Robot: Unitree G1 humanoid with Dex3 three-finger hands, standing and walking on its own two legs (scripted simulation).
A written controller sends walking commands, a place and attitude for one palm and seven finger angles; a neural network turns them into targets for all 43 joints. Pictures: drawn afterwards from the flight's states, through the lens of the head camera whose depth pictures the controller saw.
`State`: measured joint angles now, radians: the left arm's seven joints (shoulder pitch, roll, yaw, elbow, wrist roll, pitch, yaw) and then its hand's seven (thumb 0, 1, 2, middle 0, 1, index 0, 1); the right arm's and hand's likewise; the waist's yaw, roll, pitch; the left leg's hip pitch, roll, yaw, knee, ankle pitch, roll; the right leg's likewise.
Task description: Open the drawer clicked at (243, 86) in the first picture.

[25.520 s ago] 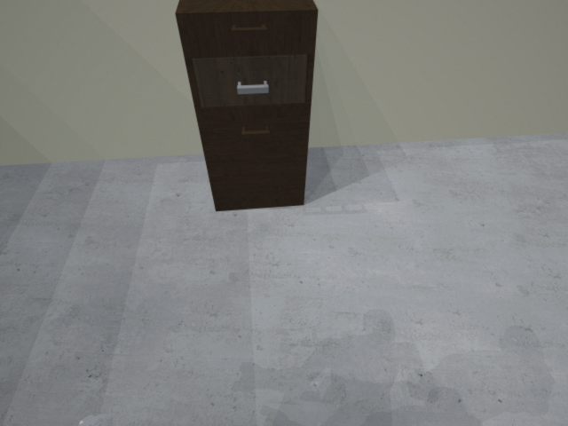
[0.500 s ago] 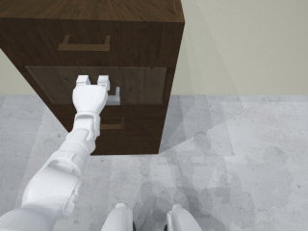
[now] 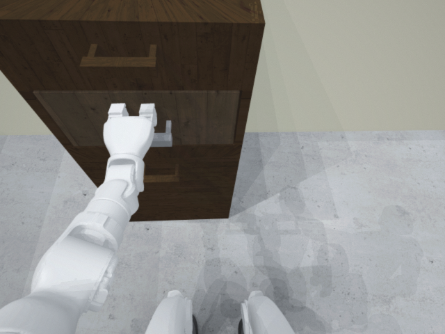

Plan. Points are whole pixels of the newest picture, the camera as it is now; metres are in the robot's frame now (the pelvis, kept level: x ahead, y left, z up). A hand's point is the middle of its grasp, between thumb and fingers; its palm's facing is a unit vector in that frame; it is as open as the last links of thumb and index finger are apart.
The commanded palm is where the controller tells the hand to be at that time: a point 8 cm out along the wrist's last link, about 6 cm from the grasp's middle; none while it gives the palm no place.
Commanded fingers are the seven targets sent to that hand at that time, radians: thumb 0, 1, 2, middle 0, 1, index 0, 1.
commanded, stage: lift the fingers back up to retry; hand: left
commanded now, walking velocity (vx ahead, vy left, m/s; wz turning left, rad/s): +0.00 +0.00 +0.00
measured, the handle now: (146, 132) +0.52 +0.14 -0.02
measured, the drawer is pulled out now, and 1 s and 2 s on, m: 0.00 0.00 0.00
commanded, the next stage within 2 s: re-aim the fingers above the handle in 0.66 s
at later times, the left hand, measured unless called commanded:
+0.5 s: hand (133, 134) +0.48 +0.15 +0.04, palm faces -0.01 -0.05 -1.00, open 13.6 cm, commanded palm +0.45 +0.15 +0.10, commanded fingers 0.00 -0.50 0.30 -0.30 -1.20 -0.30 -1.20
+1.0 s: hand (126, 138) +0.47 +0.16 +0.04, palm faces +0.00 -0.03 -1.00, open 13.9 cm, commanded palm +0.44 +0.16 +0.10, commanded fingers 0.00 -0.50 0.30 -0.30 -1.20 -0.30 -1.20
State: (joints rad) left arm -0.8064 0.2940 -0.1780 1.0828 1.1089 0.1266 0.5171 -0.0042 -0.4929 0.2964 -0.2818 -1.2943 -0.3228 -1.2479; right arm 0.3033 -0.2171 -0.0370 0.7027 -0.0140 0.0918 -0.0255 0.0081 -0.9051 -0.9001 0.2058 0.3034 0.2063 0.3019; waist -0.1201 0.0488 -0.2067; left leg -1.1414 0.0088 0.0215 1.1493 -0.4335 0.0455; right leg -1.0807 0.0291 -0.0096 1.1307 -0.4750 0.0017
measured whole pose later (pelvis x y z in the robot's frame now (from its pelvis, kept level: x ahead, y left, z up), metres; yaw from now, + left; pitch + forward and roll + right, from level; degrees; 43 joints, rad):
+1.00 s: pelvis +0.06 -0.02 +0.05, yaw +1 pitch +18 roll -1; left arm -0.52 0.26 -0.16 0.85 1.12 0.06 0.48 0.00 -0.49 0.30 -0.32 -1.20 -0.32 -1.20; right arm 0.23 -0.21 -0.08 0.68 -0.01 0.15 0.00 0.01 -0.91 -0.90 0.20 0.30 0.20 0.30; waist -0.04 0.05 -0.19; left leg -0.76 0.01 0.02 0.88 -0.42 0.02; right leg -0.71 0.04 -0.01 0.86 -0.46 -0.02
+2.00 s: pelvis +0.05 -0.01 +0.05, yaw +0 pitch +18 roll -1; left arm -0.61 0.22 -0.18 0.95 1.11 0.09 0.50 0.00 -0.49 0.30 -0.32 -1.20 -0.32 -1.20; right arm 0.28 -0.20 -0.07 0.70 -0.01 0.14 0.00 0.01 -0.91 -0.90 0.20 0.30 0.20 0.30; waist -0.07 0.05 -0.19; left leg -0.78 0.01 0.04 0.87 -0.40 0.02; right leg -0.74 0.04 0.01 0.86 -0.43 -0.02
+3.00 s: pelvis +0.05 -0.02 +0.05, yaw +0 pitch +18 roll +0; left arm -0.61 0.23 -0.19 0.97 1.11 0.10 0.50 0.00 -0.49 0.30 -0.32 -1.20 -0.32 -1.20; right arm 0.27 -0.21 -0.08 0.71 -0.01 0.14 0.00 0.01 -0.91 -0.90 0.20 0.30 0.20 0.30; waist -0.07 0.05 -0.19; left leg -0.79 0.01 0.02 0.87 -0.40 0.02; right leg -0.74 0.04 0.00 0.87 -0.44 -0.02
